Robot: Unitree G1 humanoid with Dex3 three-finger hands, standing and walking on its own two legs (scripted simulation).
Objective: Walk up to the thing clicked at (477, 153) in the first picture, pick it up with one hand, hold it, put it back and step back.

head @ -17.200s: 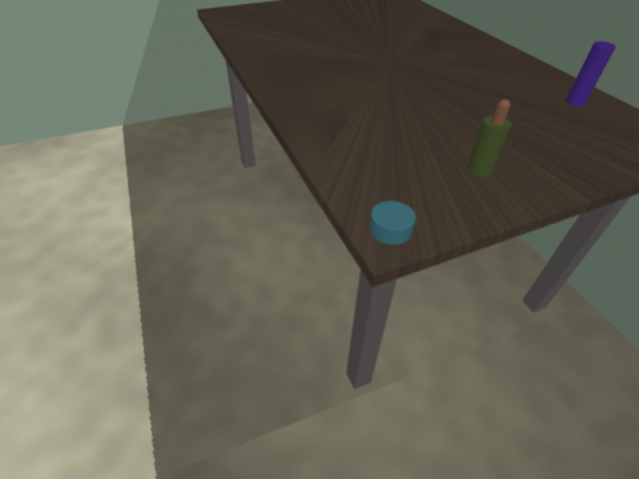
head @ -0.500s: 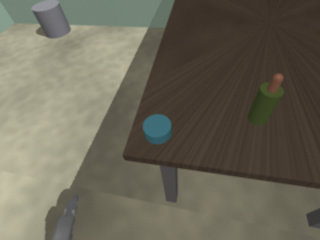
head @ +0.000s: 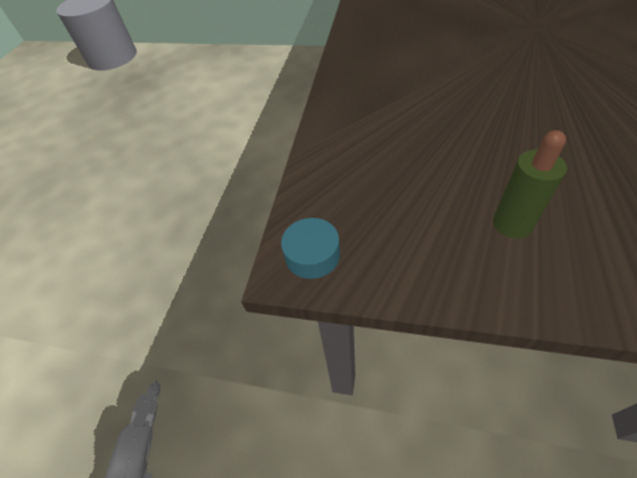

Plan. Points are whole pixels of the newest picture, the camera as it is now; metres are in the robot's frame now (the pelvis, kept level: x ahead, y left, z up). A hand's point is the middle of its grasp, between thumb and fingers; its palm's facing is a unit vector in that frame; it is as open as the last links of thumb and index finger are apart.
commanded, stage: approach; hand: right
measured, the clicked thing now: (532, 184) +0.51 -0.21 +0.07
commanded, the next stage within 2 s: close in in 0.08 s
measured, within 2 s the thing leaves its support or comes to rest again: neither
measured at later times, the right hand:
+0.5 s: hand (553, 189) +0.51 -0.24 +0.07, palm faces +0.15 +0.99 +0.02, open 17.3 cm
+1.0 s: hand (521, 195) +0.50 -0.20 +0.07, palm faces +0.17 +0.99 +0.01, open 17.1 cm
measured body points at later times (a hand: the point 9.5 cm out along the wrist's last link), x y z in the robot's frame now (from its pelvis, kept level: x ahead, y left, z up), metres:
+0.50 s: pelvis -0.01 +0.00 -0.03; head +0.10 -0.03 +0.41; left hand +0.12 +0.27 -0.06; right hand +0.49 -0.29 +0.07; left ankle -0.03 +0.15 -0.71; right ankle +0.03 -0.12 -0.71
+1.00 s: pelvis -0.02 +0.01 -0.03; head +0.08 -0.02 +0.41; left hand +0.12 +0.28 -0.06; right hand +0.48 -0.25 +0.07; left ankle -0.03 +0.15 -0.71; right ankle +0.03 -0.12 -0.71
